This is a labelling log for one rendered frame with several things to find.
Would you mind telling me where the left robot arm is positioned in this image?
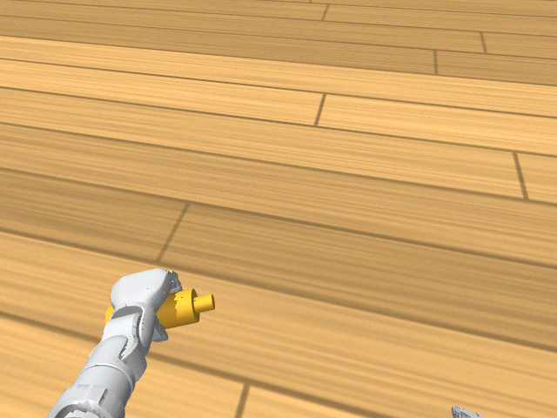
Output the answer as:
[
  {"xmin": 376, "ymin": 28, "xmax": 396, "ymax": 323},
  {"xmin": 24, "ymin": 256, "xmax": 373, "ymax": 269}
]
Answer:
[{"xmin": 45, "ymin": 301, "xmax": 157, "ymax": 418}]

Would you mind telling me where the bottle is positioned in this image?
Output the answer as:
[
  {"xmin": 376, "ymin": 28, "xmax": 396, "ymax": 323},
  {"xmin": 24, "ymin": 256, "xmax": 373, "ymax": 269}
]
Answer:
[{"xmin": 105, "ymin": 289, "xmax": 215, "ymax": 329}]

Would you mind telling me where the left robot hand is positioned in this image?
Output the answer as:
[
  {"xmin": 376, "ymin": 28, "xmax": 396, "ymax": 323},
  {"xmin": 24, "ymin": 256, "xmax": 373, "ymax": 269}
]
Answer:
[{"xmin": 111, "ymin": 268, "xmax": 183, "ymax": 342}]

